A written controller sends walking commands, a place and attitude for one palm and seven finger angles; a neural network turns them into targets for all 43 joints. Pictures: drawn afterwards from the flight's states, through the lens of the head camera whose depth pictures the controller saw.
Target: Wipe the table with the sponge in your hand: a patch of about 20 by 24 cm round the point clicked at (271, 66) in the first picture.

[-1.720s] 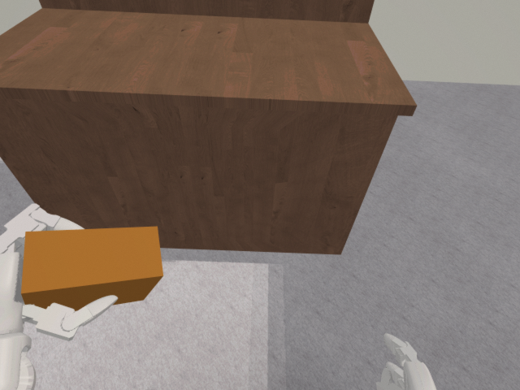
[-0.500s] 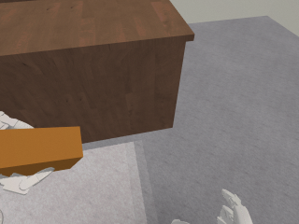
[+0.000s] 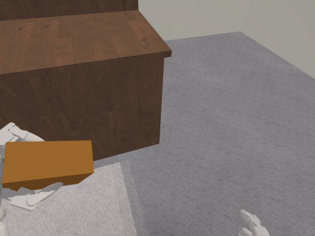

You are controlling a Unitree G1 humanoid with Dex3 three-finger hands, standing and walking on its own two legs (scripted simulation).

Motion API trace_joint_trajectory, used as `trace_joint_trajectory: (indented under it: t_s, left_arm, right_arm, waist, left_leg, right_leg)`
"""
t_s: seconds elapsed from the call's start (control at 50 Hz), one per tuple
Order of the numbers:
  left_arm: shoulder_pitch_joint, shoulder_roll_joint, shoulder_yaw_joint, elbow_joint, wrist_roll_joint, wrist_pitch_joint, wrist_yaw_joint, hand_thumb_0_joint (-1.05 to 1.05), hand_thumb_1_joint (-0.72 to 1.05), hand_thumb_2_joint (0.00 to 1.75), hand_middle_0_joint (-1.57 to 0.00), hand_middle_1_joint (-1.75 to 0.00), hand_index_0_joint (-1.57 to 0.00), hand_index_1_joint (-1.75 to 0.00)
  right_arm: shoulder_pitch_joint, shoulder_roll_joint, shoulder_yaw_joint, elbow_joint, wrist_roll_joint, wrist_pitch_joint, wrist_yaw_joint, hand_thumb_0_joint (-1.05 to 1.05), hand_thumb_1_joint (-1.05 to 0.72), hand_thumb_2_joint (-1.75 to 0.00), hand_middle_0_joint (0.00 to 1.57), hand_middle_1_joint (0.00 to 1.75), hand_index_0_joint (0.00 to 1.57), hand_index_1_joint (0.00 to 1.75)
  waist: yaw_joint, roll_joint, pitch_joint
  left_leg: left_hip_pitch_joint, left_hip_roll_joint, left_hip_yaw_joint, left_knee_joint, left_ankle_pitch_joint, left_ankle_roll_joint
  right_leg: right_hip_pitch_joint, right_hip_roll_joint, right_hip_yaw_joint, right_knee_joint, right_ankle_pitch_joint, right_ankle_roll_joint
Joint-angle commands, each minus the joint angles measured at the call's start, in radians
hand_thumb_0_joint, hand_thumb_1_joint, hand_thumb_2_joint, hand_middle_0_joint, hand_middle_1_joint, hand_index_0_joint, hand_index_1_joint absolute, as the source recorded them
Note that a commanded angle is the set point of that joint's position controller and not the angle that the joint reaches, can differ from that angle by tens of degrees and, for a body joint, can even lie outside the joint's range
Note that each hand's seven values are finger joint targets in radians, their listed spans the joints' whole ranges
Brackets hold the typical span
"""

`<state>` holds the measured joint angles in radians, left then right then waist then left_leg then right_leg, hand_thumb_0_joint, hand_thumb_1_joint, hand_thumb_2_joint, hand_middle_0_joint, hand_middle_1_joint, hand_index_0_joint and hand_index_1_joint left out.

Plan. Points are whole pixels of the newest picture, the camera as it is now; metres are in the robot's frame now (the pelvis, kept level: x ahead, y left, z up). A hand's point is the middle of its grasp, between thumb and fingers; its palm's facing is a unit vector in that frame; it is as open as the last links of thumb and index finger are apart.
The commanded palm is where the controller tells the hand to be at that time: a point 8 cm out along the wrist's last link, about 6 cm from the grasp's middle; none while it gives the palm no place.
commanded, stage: take the last steps up to it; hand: left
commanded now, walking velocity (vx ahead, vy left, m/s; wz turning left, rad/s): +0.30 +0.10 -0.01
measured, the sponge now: (61, 165) +0.22 +0.20 +0.14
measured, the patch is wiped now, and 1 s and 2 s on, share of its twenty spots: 0.00 0.00 0.00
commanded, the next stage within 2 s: come to a stop and stand still in 1.96 s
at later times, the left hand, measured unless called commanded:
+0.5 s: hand (75, 132) +0.28 +0.19 +0.18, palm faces +0.33 -0.77 -0.55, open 10.3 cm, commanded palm +0.22 +0.23 +0.18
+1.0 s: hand (79, 90) +0.40 +0.21 +0.19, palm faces +0.38 -0.78 -0.49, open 10.3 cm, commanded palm +0.35 +0.26 +0.18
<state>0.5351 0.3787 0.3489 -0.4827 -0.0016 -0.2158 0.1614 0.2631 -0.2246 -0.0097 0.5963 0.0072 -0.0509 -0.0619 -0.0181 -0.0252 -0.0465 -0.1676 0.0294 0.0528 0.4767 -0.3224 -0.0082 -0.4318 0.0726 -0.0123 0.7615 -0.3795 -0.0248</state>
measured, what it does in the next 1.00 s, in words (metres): walks ahead: right foot, then left foot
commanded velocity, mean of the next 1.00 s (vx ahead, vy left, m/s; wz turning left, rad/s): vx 0.30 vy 0.13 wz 0.03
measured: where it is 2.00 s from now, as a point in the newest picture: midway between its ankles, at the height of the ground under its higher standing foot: (151, 216)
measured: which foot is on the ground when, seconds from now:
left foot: down 0.00-0.18, up 0.20-0.68, down 0.70-1.00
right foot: up 0.00-0.14, down 0.16-0.72, up 0.74-1.00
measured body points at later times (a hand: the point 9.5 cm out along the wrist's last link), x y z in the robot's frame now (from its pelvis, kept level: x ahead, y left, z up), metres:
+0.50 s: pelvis +0.06 -0.04 +0.01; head +0.10 -0.07 +0.46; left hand +0.25 +0.22 +0.21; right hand +0.20 -0.30 -0.10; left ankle +0.12 +0.13 -0.69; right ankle +0.04 -0.10 -0.73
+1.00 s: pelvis +0.19 -0.02 +0.00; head +0.21 -0.04 +0.45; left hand +0.38 +0.25 +0.21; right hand +0.34 -0.22 -0.11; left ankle +0.15 +0.11 -0.73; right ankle +0.23 -0.12 -0.72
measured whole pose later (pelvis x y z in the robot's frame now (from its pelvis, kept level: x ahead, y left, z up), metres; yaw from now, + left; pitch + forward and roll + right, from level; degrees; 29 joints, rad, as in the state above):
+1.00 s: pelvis +0.19 -0.02 +0.00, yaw -1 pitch +0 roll +1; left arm 0.51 0.40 0.38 -0.51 -0.02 -0.25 0.15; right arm 0.24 -0.13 0.02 0.62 0.01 -0.13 -0.04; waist 0.01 0.03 0.04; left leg -0.17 0.07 0.14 0.52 -0.34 -0.02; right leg -0.41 -0.08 -0.14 0.73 -0.35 0.03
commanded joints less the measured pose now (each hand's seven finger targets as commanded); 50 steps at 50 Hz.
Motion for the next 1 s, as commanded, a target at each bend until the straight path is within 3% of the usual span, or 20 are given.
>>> trace_joint_trajectory:
  t_s: [0.0, 0.04, 0.12, 0.14, 0.16, 0.18, 0.2, 0.26, 0.3, 0.4, 0.54, 0.64, 0.66, 0.68, 0.7, 0.74, 0.78, 0.84, 0.9, 0.98]
  left_arm:
    - [-0.139, 0.109, 0.053, -0.17, 0.013, -0.045, 0.011, 0.0, 0.1, 1.3, -1.2, -1.6, -1.2, -1.6]
    - [-0.185, 0.111, 0.036, -0.158, 0.008, -0.039, 0.008, 0.0, 0.1, 1.3, -1.2, -1.6, -1.2, -1.6]
    - [-0.312, 0.128, 0.037, -0.134, 0.014, -0.047, 0.007, 0.0, 0.1, 1.3, -1.2, -1.6, -1.2, -1.6]
    - [-0.311, 0.151, 0.054, -0.119, 0.019, -0.05, 0.008, 0.0, 0.1, 1.3, -1.2, -1.6, -1.2, -1.6]
    - [-0.282, 0.183, 0.072, -0.095, 0.017, -0.048, 0.008, 0.0, 0.1, 1.3, -1.2, -1.6, -1.2, -1.6]
    - [-0.301, 0.192, 0.098, -0.123, -0.002, -0.059, 0.009, 0.0, 0.1, 1.3, -1.2, -1.6, -1.2, -1.6]
    - [-0.283, 0.192, 0.099, -0.134, -0.001, -0.07, -0.002, 0.0, 0.1, 1.3, -1.2, -1.6, -1.2, -1.6]
    - [-0.104, 0.228, 0.186, -0.162, -0.012, -0.104, -0.018, 0.0, 0.1, 1.3, -1.2, -1.6, -1.2, -1.6]
    - [-0.075, 0.204, 0.187, -0.178, -0.018, -0.123, -0.014, 0.0, 0.1, 1.3, -1.2, -1.6, -1.2, -1.6]
    - [-0.03, 0.181, 0.177, -0.162, -0.022, -0.126, 0.006, 0.0, 0.1, 1.3, -1.2, -1.6, -1.2, -1.6]
    - [-0.106, 0.157, 0.123, -0.143, -0.019, -0.096, 0.022, 0.0, 0.1, 1.3, -1.2, -1.6, -1.2, -1.6]
    - [-0.215, 0.16, 0.097, -0.167, -0.016, -0.095, 0.03, 0.0, 0.1, 1.3, -1.2, -1.6, -1.2, -1.6]
    - [-0.233, 0.16, 0.089, -0.19, -0.017, -0.1, 0.029, 0.0, 0.1, 1.3, -1.2, -1.6, -1.2, -1.6]
    - [-0.229, 0.159, 0.097, -0.208, -0.023, -0.105, 0.029, 0.0, 0.1, 1.3, -1.2, -1.6, -1.2, -1.6]
    - [-0.223, 0.159, 0.099, -0.233, -0.023, -0.113, 0.028, 0.0, 0.1, 1.3, -1.2, -1.6, -1.2, -1.6]
    - [-0.234, 0.214, 0.122, -0.248, -0.012, -0.102, 0.026, 0.0, 0.1, 1.3, -1.2, -1.6, -1.2, -1.6]
    - [-0.2, 0.196, 0.127, -0.273, -0.015, -0.091, 0.019, 0.0, 0.1, 1.3, -1.2, -1.6, -1.2, -1.6]
    - [-0.074, 0.145, 0.127, -0.274, -0.031, -0.084, 0.013, 0.0, 0.1, 1.3, -1.2, -1.6, -1.2, -1.6]
    - [-0.059, 0.139, 0.136, -0.22, -0.035, -0.085, 0.007, 0.0, 0.1, 1.3, -1.2, -1.6, -1.2, -1.6]
    - [-0.137, 0.124, 0.114, -0.116, -0.028, -0.069, 0.001, 0.0, 0.1, 1.3, -1.2, -1.6, -1.2, -1.6]
  right_arm:
    - [-0.1, -0.103, -0.029, -0.112, -0.007, -0.083, -0.008, 0.0, -0.9, -0.9, 0.2, 0.3, 0.2, 0.3]
    - [-0.096, -0.113, -0.028, -0.101, -0.006, -0.092, -0.014, 0.0, -0.9, -0.9, 0.2, 0.3, 0.2, 0.3]
    - [-0.121, -0.115, -0.024, -0.088, -0.012, -0.104, -0.015, 0.0, -0.9, -0.9, 0.2, 0.3, 0.2, 0.3]
    - [-0.124, -0.101, -0.031, -0.084, -0.008, -0.103, -0.011, 0.0, -0.9, -0.9, 0.2, 0.3, 0.2, 0.3]
    - [-0.134, -0.083, -0.033, -0.101, -0.004, -0.103, -0.006, 0.0, -0.9, -0.9, 0.2, 0.3, 0.2, 0.3]
    - [-0.154, -0.102, -0.04, -0.106, -0.009, -0.1, -0.002, 0.0, -0.9, -0.9, 0.2, 0.3, 0.2, 0.3]
    - [-0.137, -0.119, -0.06, -0.097, -0.01, -0.097, 0.007, 0.0, -0.9, -0.9, 0.2, 0.3, 0.2, 0.3]
    - [-0.151, -0.075, -0.029, -0.094, -0.012, -0.053, 0.018, 0.0, -0.9, -0.9, 0.2, 0.3, 0.2, 0.3]
    - [-0.144, -0.066, -0.024, -0.103, -0.013, -0.046, 0.023, 0.0, -0.9, -0.9, 0.2, 0.3, 0.2, 0.3]
    - [-0.12, -0.063, -0.036, -0.121, -0.015, -0.065, 0.017, 0.0, -0.9, -0.9, 0.2, 0.3, 0.2, 0.3]
    - [-0.106, -0.073, -0.049, -0.138, -0.009, -0.083, 0.01, 0.0, -0.9, -0.9, 0.2, 0.3, 0.2, 0.3]
    - [-0.102, -0.079, -0.05, -0.135, -0.01, -0.079, -0.001, 0.0, -0.9, -0.9, 0.2, 0.3, 0.2, 0.3]
    - [-0.093, -0.093, -0.056, -0.135, -0.006, -0.08, -0.007, 0.0, -0.9, -0.9, 0.2, 0.3, 0.2, 0.3]
    - [-0.095, -0.106, -0.058, -0.143, -0.005, -0.08, -0.007, 0.0, -0.9, -0.9, 0.2, 0.3, 0.2, 0.3]
    - [-0.092, -0.097, -0.053, -0.148, -0.001, -0.082, 0.0, 0.0, -0.9, -0.9, 0.2, 0.3, 0.2, 0.3]
    - [-0.107, -0.079, -0.035, -0.133, -0.016, -0.093, 0.004, 0.0, -0.9, -0.9, 0.2, 0.3, 0.2, 0.3]
    - [-0.105, -0.085, -0.05, -0.115, -0.003, -0.108, 0.007, 0.0, -0.9, -0.9, 0.2, 0.3, 0.2, 0.3]
    - [-0.1, -0.089, -0.051, -0.112, 0.004, -0.12, 0.014, 0.0, -0.9, -0.9, 0.2, 0.3, 0.2, 0.3]
    - [-0.104, -0.087, -0.042, -0.107, -0.002, -0.126, 0.012, 0.0, -0.9, -0.9, 0.2, 0.3, 0.2, 0.3]
    - [-0.111, -0.091, -0.043, -0.093, 0.006, -0.116, -0.007, 0.0, -0.9, -0.9, 0.2, 0.3, 0.2, 0.3]
  waist:
    - [0.001, 0.265, 0.116]
    - [0.002, 0.258, 0.114]
    - [0.018, 0.2, 0.056]
    - [0.025, 0.042, 0.016]
    - [0.024, -0.214, -0.017]
    - [0.027, -0.198, -0.008]
    - [0.016, -0.133, 0.034]
    - [0.017, 0.019, 0.026]
    - [0.006, -0.041, -0.024]
    - [0.018, -0.045, -0.073]
    - [0.034, -0.139, -0.03]
    - [0.013, -0.067, -0.008]
    - [-0.007, 0.012, -0.032]
    - [-0.013, 0.164, -0.077]
    - [0.002, 0.308, -0.107]
    - [0.0, 0.307, -0.044]
    - [0.015, 0.211, 0.015]
    - [0.024, 0.253, -0.002]
    - [0.016, 0.256, -0.006]
    - [0.026, 0.142, -0.033]
  left_leg:
    - [-0.056, 0.257, -0.216, -0.228, -0.061, 0.193]
    - [-0.035, 0.223, -0.133, -0.167, 0.124, 0.16]
    - [-0.166, 0.167, -0.039, 0.081, 0.177, 0.11]
    - [-0.28, 0.104, 0.029, 0.316, 0.128, 0.08]
    - [-0.478, -0.019, 0.063, 0.596, -0.136, 0.035]
    - [-0.501, -0.008, -0.061, 0.744, -0.183, 0.021]
    - [-0.46, 0.024, -0.121, 0.782, -0.122, 0.012]
    - [-0.446, 0.07, -0.095, 0.731, -0.001, -0.01]
    - [-0.456, 0.076, -0.061, 0.641, 0.047, -0.017]
    - [-0.399, 0.059, 0.027, 0.339, 0.071, -0.004]
    - [-0.3, 0.021, 0.086, 0.173, 0.064, 0.022]
    - [-0.066, -0.015, 0.136, -0.008, 0.119, 0.039]
    - [0.068, 0.008, 0.095, -0.052, 0.16, 0.063]
    - [0.204, 0.128, -0.075, -0.078, 0.262, 0.133]
    - [0.33, 0.298, -0.312, -0.08, 0.491, 0.238]
    - [0.239, 0.373, -0.445, -0.149, 0.444, 0.309]
    - [0.144, 0.33, -0.322, -0.159, 0.33, 0.277]
    - [0.03, 0.239, -0.114, -0.172, 0.282, 0.209]
    - [-0.033, 0.222, -0.043, -0.165, 0.295, 0.173]
    - [-0.113, 0.176, 0.03, 0.063, 0.219, 0.117]
  right_leg:
    - [-0.123, -0.084, -0.056, 0.138, -0.044, 0.037]
    - [-0.045, -0.071, -0.114, 0.003, -0.052, 0.044]
    - [0.31, -0.07, -0.136, -0.305, 0.074, 0.018]
    - [0.427, -0.192, 0.053, -0.351, 0.085, -0.042]
    - [0.51, -0.423, 0.472, -0.439, 0.162, -0.152]
    - [0.43, -0.501, 0.562, -0.517, 0.078, -0.17]
    - [0.321, -0.486, 0.565, -0.556, -0.041, -0.159]
    - [0.251, -0.409, 0.292, -0.509, 0.115, -0.151]
    - [0.33, -0.384, 0.181, -0.494, 0.282, -0.139]
    - [0.422, -0.37, 0.132, -0.43, 0.48, -0.131]
    - [0.402, -0.378, 0.143, -0.408, 0.446, -0.116]
    - [0.296, -0.339, 0.086, -0.266, 0.481, -0.079]
    - [0.221, -0.302, 0.038, -0.124, 0.521, -0.045]
    - [0.084, -0.21, -0.029, 0.062, 0.426, 0.004]
    - [-0.101, -0.121, -0.079, 0.262, -0.056, 0.034]
    - [-0.221, -0.143, 0.0, 0.455, -0.244, 0.026]
    - [-0.226, -0.18, 0.005, 0.381, -0.182, 0.036]
    - [-0.089, -0.167, -0.082, 0.217, -0.042, 0.044]
    - [0.046, -0.138, -0.147, 0.035, 0.031, 0.054]
    - [0.295, -0.099, -0.194, -0.23, 0.139, 0.048]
